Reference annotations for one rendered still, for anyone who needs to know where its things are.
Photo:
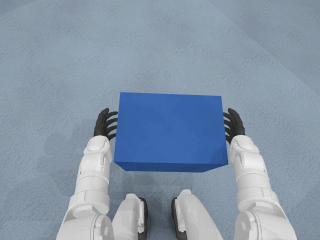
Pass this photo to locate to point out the left robot forearm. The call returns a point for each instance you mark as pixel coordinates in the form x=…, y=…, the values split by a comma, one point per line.
x=91, y=191

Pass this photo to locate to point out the right robot forearm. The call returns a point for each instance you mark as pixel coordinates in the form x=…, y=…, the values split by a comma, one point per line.
x=253, y=183

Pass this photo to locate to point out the robot right foot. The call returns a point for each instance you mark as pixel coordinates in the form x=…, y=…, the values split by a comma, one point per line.
x=180, y=235

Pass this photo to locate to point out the right robot hand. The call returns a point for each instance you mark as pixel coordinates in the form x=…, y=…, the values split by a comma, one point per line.
x=235, y=124

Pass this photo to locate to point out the robot left foot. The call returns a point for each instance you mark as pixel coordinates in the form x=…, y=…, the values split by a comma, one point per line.
x=143, y=235

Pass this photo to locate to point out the carton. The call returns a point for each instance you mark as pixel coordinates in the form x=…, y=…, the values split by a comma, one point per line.
x=159, y=132

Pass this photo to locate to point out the left robot hand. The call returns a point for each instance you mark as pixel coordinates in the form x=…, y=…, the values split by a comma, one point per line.
x=102, y=123

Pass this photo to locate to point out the robot foot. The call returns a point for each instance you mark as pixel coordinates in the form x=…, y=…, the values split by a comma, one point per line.
x=143, y=235
x=180, y=235

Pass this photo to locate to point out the right robot upper arm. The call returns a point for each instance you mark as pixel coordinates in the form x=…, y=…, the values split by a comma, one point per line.
x=256, y=225

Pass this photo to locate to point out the left robot upper arm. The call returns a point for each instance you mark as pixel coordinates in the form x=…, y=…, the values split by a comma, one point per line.
x=92, y=227

